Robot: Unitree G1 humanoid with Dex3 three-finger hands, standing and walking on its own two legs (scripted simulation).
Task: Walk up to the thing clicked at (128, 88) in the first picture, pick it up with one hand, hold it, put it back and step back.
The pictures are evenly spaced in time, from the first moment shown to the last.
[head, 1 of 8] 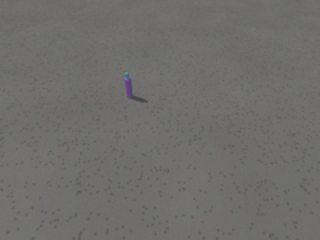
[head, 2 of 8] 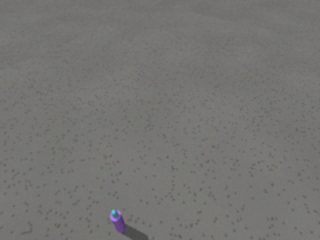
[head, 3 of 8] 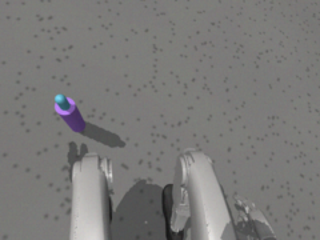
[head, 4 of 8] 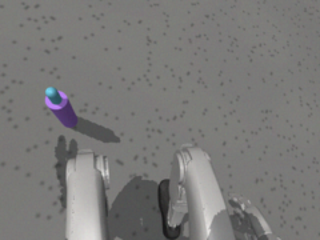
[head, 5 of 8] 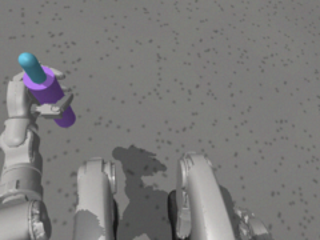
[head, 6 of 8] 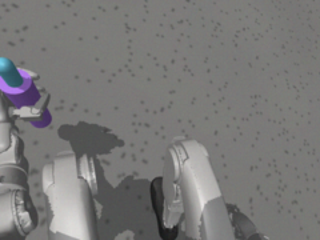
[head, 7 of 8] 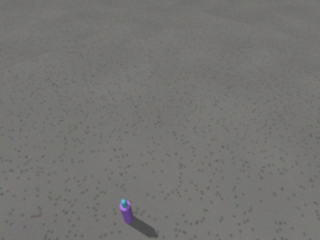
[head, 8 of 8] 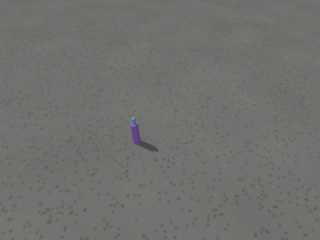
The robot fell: no
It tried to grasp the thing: yes
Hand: left
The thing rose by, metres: 0.64
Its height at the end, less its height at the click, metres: +0.00
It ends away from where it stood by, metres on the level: 0.01
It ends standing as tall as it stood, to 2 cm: yes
